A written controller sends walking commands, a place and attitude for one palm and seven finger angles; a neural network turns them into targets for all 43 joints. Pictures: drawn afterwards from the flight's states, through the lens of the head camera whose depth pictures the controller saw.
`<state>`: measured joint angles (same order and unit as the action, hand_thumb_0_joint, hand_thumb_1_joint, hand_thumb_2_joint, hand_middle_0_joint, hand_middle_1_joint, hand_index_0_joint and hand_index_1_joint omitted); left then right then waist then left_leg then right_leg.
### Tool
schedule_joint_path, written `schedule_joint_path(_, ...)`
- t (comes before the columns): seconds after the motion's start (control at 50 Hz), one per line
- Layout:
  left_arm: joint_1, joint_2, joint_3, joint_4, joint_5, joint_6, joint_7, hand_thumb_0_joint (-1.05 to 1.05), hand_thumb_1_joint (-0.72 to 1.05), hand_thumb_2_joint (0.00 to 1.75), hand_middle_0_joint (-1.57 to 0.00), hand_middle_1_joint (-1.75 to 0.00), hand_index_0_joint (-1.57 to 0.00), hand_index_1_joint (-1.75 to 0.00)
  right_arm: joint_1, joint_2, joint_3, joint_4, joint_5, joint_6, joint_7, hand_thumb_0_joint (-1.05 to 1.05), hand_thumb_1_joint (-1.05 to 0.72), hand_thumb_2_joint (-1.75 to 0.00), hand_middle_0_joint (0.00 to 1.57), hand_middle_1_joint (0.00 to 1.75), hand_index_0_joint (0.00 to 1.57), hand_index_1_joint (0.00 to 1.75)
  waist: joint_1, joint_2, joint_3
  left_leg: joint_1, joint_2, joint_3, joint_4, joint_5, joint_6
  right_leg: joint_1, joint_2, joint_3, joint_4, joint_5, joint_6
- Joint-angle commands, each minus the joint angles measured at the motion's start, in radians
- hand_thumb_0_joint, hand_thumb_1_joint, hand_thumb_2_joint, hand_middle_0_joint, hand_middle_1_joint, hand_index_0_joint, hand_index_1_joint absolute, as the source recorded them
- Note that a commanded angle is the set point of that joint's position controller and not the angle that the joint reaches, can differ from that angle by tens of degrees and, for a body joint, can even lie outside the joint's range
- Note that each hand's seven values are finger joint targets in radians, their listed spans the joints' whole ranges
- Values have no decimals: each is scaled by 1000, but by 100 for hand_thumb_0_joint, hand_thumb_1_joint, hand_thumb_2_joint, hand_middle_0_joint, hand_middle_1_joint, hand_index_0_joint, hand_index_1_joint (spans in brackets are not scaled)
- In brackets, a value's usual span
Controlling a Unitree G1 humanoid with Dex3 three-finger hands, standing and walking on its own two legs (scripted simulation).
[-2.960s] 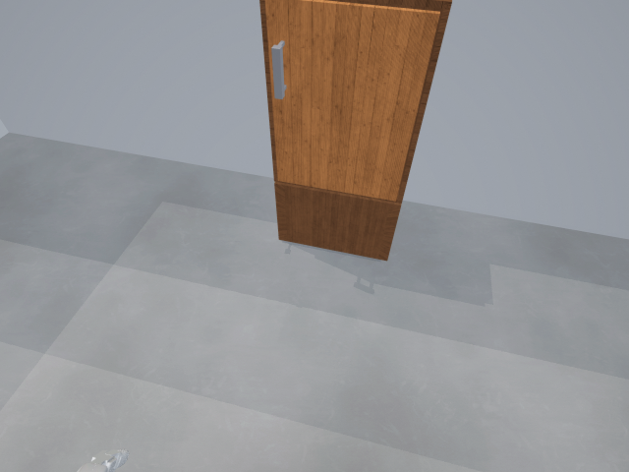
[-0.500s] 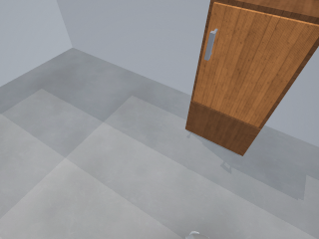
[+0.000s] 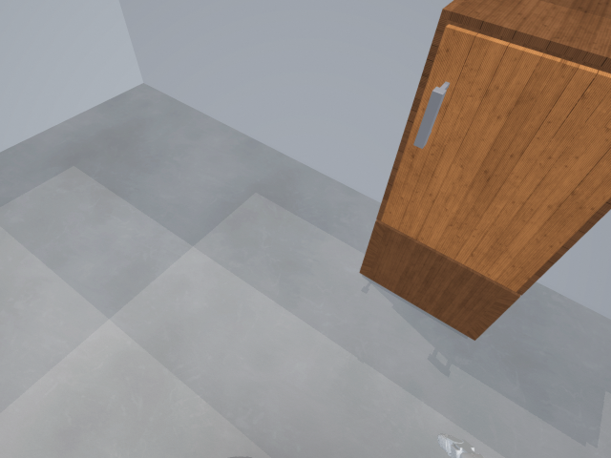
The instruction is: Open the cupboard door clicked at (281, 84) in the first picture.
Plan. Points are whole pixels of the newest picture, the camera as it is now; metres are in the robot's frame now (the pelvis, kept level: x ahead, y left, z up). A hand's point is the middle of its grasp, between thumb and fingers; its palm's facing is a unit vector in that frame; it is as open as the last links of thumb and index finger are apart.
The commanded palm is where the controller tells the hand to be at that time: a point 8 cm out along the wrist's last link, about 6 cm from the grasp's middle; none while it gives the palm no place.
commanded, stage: turn to face it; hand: left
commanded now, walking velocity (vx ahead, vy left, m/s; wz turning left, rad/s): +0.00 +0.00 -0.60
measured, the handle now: (432, 115) +0.82 -0.19 +0.01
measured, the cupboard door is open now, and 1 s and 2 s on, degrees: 0 0 0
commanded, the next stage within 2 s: take the last steps up to it in 0.68 s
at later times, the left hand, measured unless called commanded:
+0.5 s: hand (227, 422) +0.18 +0.14 -0.14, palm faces -0.27 -0.90 -0.34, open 7.4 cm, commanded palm none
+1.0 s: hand out of the picture +0.13 +0.13 -0.17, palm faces -0.34 -0.93 -0.17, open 7.3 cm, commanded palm none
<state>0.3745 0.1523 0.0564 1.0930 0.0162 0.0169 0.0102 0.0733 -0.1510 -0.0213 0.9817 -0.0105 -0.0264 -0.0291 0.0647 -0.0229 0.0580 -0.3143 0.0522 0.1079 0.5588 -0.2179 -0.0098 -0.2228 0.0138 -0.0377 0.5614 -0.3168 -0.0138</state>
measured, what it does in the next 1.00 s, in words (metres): steps on the spot, turning right: right foot, then left foot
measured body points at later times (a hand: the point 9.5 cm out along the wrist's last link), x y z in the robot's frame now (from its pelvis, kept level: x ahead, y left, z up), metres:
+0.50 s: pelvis +0.01 -0.04 -0.01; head +0.03 -0.09 +0.44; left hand +0.20 +0.18 -0.12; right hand -0.04 -0.30 -0.17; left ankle +0.03 +0.10 -0.70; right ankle +0.00 -0.14 -0.73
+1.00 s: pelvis +0.03 -0.03 +0.00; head +0.04 -0.01 +0.45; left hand +0.15 +0.18 -0.16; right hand -0.02 -0.27 -0.13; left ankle +0.05 +0.07 -0.73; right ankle -0.01 -0.13 -0.72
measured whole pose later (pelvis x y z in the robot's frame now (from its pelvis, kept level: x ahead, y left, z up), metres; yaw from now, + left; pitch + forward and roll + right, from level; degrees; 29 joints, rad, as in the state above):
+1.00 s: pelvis +0.03 -0.03 +0.00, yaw -25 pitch -1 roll -1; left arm 0.27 0.20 0.07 1.02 0.02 0.03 0.00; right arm 0.25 -0.17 -0.02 0.99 -0.03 -0.01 -0.02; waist 0.01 -0.03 0.00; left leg -0.21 0.04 0.08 0.55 -0.33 0.02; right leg -0.31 0.05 0.00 0.66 -0.40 -0.03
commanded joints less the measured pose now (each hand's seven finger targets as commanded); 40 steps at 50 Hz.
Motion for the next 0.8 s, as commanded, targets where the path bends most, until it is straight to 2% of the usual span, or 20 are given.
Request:
schedule_joint_path(0.0, -18, 113, 35, -108, -3, 1, 4, 0, 90, 90, -20, -30, -20, -30, 193, -228, -55, -15, -9, 10, -19, 0, -90, -90, 20, 30, 20, 30, -96, 245, -108, 246, 419, -298, -257, 345, 177, -264, -36, 32, 488, -326, 40)
schedule_joint_path(0.02, -23, 121, 45, -100, 2, 12, -1, 0, 90, 90, -20, -30, -20, -30, 127, -190, -45, -40, -5, 9, -20, 0, -90, -90, 20, 30, 20, 30, -70, 260, -55, 161, 377, -259, -299, 231, 161, -279, -62, 46, 555, -261, 45)
schedule_joint_path(0.04, -23, 127, 53, -99, 10, 17, -10, 0, 90, 90, -20, -30, -20, -30, 85, -173, -43, -58, -8, 10, -21, 0, -90, -90, 20, 30, 20, 30, -55, 212, -17, 136, 344, -212, -300, 174, 150, -308, -65, 35, 609, -213, 48)
schedule_joint_path(0.08, -29, 112, 57, -106, 12, 26, -19, 0, 90, 90, -20, -30, -20, -30, 73, -157, -44, -70, -9, 9, -17, 0, -90, -90, 20, 30, 20, 30, -47, 165, 2, 105, 295, -111, -299, 166, 125, -314, -76, 24, 657, -119, 61)
schedule_joint_path(0.16, -55, 97, 61, -141, 7, 40, -24, 0, 90, 90, -20, -30, -20, -30, 101, -156, -55, -68, -8, 5, -14, 0, -90, -90, 20, 30, 20, 30, -49, 165, -45, 165, 298, -32, -282, 199, 132, -327, -92, 2, 618, -74, 78)
schedule_joint_path(0.26, -161, 89, 53, -204, 9, 41, -31, 0, 90, 90, -20, -30, -20, -30, 149, -187, -77, -57, -16, 9, -6, 0, -90, -90, 20, 30, 20, 30, -88, 197, -56, 212, 339, 16, -250, 266, 150, -278, -111, -38, 369, -106, 80)
schedule_joint_path(0.32, -187, 93, 43, -225, 10, 28, -29, 0, 90, 90, -20, -30, -20, -30, 164, -215, -89, -52, -20, 16, 4, 0, -90, -90, 20, 30, 20, 30, -97, 230, -73, 218, 343, 36, -190, 317, 137, -199, -81, -70, 215, -114, 61)
schedule_joint_path(0.36, -154, 107, 42, -223, 10, 18, -27, 0, 90, 90, -20, -30, -20, -30, 151, -231, -92, -56, -19, 22, 10, 0, -90, -90, 20, 30, 20, 30, -73, 204, -94, 183, 336, 74, -113, 296, 98, -96, -62, -83, 85, -34, 43)
schedule_joint_path(0.38, -104, 123, 46, -210, 11, 10, -25, 0, 90, 90, -20, -30, -20, -30, 139, -234, -92, -61, -16, 25, 14, 0, -90, -90, 20, 30, 20, 30, -41, 166, -118, 145, 307, 112, -24, 249, 59, -4, -53, -93, -34, 90, 35)
schedule_joint_path(0.4, -59, 197, 55, -197, 17, -5, -17, 0, 90, 90, -20, -30, -20, -30, 162, -198, -84, -68, -8, 29, 20, 0, -90, -90, 20, 30, 20, 30, -20, -2, -153, 24, 251, 152, 148, 105, -4, 151, -139, 18, -157, 246, 4)
schedule_joint_path(0.42, -28, 326, 75, -195, 24, -18, 0, 0, 90, 90, -20, -30, -20, -30, 143, -107, -56, -114, -5, 34, 29, 0, -90, -90, 20, 30, 20, 30, 6, -328, -147, -259, 102, 150, 399, -368, -62, 246, -404, 381, -232, 543, -96)
schedule_joint_path(0.44, 8, 343, 74, -186, 4, -10, 10, 0, 90, 90, -20, -30, -20, -30, 95, -133, -54, -130, -4, 48, 15, 0, -90, -90, 20, 30, 20, 30, 31, -256, -167, -257, 84, -10, 517, -429, -56, 188, -443, 375, -201, 705, -179)
schedule_joint_path(0.46, -28, 311, 69, -190, 5, -9, 17, 0, 90, 90, -20, -30, -20, -30, 94, -129, -54, -120, -1, 55, 12, 0, -90, -90, 20, 30, 20, 30, 6, -209, -139, -277, 92, -59, 582, -369, -49, 159, -397, 312, -199, 652, -189)
schedule_joint_path(0.48, -80, 291, 67, -201, 4, -10, 19, 0, 90, 90, -20, -30, -20, -30, 92, -132, -55, -109, -3, 57, 11, 0, -90, -90, 20, 30, 20, 30, -11, -234, -112, -301, 88, -77, 622, -321, -53, 127, -361, 314, -210, 587, -175)
schedule_joint_path(0.5, -132, 261, 56, -212, 3, -9, 18, 0, 90, 90, -20, -30, -20, -30, 103, -146, -59, -91, -7, 60, 11, 0, -90, -90, 20, 30, 20, 30, -35, -197, -88, -294, 85, -95, 642, -253, -60, 91, -325, 277, -217, 525, -159)
schedule_joint_path(0.54, -190, 222, 40, -232, 0, -14, 15, 0, 90, 90, -20, -30, -20, -30, 168, -145, -58, -53, -12, 60, 15, 0, -90, -90, 20, 30, 20, 30, -74, -124, -103, -251, 79, -88, 622, -145, -70, 73, -261, 184, -213, 520, -124)
schedule_joint_path(0.58, -181, 221, 37, -227, -1, -21, 12, 0, 90, 90, -20, -30, -20, -30, 192, -142, -56, -36, -12, 61, 13, 0, -90, -90, 20, 30, 20, 30, -78, -105, -114, -240, 65, -84, 583, -122, -79, 95, -247, 161, -207, 560, -121)
schedule_joint_path(0.64, -147, 218, 36, -210, -2, -22, 10, 0, 90, 90, -20, -30, -20, -30, 172, -141, -55, -35, -12, 64, 9, 0, -90, -90, 20, 30, 20, 30, -61, -102, -100, -235, 53, -89, 534, -117, -85, 104, -244, 192, -223, 528, -131)
schedule_joint_path(0.74, -119, 223, 43, -190, 8, -15, 13, 0, 90, 90, -20, -30, -20, -30, 111, -130, -48, -55, -6, 57, 2, 0, -90, -90, 20, 30, 20, 30, -36, -80, -97, -194, 37, -87, 380, -192, -79, 115, -267, 283, -229, 478, -180)
schedule_joint_path(0.78, -119, 220, 44, -183, 11, -15, 13, 0, 90, 90, -20, -30, -20, -30, 121, -116, -41, -51, -5, 52, 2, 0, -90, -90, 20, 30, 20, 30, -35, -88, -107, -141, 26, -83, 303, -205, -67, 99, -269, 311, -249, 387, -190)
